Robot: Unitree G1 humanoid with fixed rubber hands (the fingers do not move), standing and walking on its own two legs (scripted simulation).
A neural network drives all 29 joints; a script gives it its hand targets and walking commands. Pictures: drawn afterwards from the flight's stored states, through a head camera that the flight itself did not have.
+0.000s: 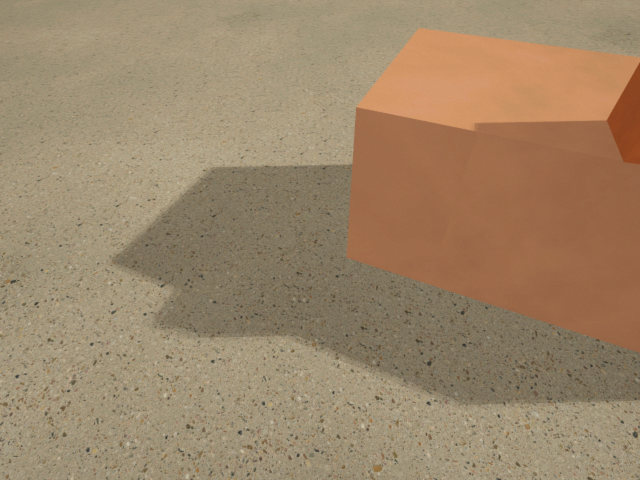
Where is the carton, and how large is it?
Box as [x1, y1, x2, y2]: [607, 63, 639, 163]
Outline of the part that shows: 639,63 607,119 623,161 639,163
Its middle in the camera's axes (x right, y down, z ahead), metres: +0.87 -0.34 +0.91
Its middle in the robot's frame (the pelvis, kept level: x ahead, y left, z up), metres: +0.94 -0.83 +0.04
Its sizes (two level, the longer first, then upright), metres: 0.210 0.200 0.250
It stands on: a pedestal, 0.67 m high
